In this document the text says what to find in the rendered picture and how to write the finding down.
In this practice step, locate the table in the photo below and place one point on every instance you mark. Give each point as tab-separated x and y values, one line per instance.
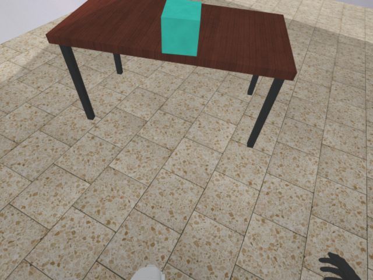
230	39

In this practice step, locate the carton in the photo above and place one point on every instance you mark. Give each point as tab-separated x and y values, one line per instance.
180	23

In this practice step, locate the right robot hand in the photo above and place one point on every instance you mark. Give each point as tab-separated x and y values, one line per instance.
344	270

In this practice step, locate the robot left thigh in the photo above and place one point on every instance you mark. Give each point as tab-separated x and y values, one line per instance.
148	273

